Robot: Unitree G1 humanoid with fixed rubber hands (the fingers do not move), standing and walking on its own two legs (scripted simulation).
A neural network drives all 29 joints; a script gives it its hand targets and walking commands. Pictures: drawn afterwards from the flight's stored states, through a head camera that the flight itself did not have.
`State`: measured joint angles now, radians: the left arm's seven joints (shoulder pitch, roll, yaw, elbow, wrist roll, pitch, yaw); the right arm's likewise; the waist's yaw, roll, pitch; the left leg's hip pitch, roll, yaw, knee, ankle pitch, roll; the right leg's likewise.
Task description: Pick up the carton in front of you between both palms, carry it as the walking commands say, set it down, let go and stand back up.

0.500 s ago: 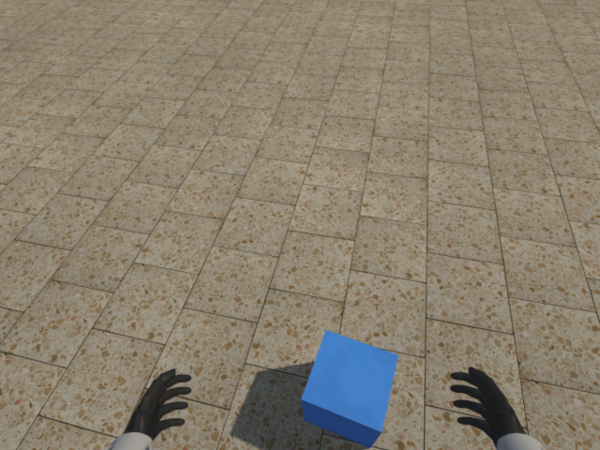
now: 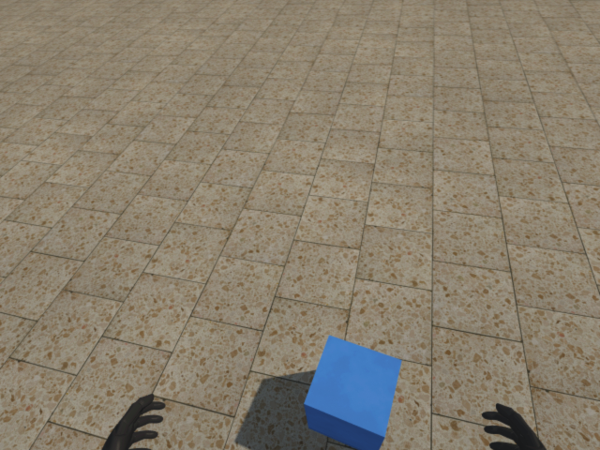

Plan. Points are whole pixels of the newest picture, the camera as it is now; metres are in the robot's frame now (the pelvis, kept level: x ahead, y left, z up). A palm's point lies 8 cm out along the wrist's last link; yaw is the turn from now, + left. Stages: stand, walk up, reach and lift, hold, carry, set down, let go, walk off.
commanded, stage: stand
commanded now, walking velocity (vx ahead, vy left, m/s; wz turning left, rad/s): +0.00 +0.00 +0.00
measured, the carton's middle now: (352, 396) +0.39 -0.07 -0.64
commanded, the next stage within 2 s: none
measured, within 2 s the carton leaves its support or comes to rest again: neither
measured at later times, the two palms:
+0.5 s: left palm out of the picture +0.12 +0.29 -0.08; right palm (551, 449) +0.16 -0.30 -0.09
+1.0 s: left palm out of the picture +0.09 +0.30 -0.08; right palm out of the picture +0.11 -0.32 -0.10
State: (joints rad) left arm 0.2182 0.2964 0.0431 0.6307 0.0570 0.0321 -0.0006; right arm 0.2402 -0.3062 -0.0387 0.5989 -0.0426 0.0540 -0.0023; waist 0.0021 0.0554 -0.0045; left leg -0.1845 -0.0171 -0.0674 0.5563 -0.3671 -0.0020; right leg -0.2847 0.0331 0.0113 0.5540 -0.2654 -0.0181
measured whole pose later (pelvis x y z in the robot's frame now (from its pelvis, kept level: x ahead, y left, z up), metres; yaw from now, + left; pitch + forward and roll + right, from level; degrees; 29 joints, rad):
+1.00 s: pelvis +0.01 -0.02 +0.01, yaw +2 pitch -2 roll +0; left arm 0.14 0.37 0.02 0.98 0.02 -0.01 0.00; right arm 0.19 -0.39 0.00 0.95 -0.03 -0.01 -0.02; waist 0.01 0.05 0.02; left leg -0.05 0.00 -0.09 0.36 -0.28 -0.02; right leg -0.15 0.04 -0.01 0.40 -0.20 -0.04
